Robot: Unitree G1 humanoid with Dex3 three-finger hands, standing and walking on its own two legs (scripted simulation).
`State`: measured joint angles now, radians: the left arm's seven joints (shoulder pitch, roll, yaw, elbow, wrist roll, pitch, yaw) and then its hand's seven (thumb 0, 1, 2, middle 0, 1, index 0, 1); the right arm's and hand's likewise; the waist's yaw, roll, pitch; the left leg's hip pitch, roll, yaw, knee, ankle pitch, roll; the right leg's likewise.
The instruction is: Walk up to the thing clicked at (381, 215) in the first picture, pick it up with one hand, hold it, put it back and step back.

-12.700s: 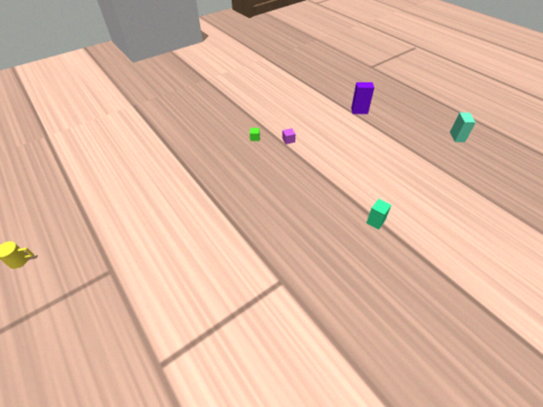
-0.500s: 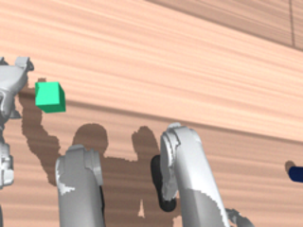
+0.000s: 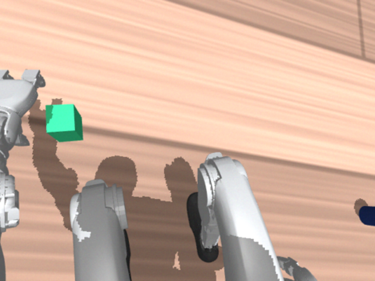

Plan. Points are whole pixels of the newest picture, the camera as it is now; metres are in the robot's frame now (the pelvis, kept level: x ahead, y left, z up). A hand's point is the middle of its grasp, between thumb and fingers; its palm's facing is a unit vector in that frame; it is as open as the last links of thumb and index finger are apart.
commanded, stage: rise first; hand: left
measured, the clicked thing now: (66, 124) +0.50 +0.22 -0.30
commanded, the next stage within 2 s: none
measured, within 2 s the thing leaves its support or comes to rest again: neither
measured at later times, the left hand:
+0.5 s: hand (18, 112) +0.49 +0.28 -0.15, palm faces -0.46 +0.01 -0.89, open 14.1 cm
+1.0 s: hand (17, 112) +0.48 +0.27 -0.14, palm faces -0.47 +0.01 -0.89, open 14.1 cm
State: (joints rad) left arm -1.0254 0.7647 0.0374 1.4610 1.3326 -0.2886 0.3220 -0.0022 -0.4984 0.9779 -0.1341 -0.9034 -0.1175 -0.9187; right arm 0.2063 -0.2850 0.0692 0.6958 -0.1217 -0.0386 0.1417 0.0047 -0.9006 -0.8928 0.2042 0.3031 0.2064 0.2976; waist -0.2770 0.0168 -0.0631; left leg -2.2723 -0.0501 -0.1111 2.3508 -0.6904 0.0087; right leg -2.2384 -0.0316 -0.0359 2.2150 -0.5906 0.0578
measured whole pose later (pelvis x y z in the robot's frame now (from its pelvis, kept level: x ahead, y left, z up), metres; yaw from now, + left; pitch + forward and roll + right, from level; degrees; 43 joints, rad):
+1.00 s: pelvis +0.00 +0.00 +0.01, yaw +0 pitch +35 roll -9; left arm -1.03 0.75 0.02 1.43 1.33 -0.28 0.30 0.00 -0.50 0.93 -0.17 -0.84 -0.15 -0.87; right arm 0.22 -0.28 0.06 0.69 -0.11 -0.03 0.14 0.00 -0.90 -0.89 0.20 0.30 0.21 0.30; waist -0.27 0.02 -0.09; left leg -2.26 -0.05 -0.10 2.32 -0.68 0.02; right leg -2.22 -0.03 -0.03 2.19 -0.59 0.05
